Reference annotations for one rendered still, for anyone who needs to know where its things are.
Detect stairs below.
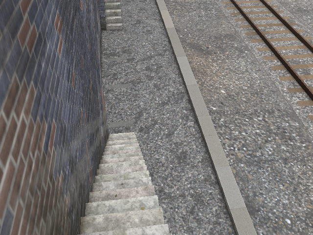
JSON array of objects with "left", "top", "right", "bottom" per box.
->
[
  {"left": 77, "top": 132, "right": 170, "bottom": 235},
  {"left": 104, "top": 0, "right": 122, "bottom": 30}
]

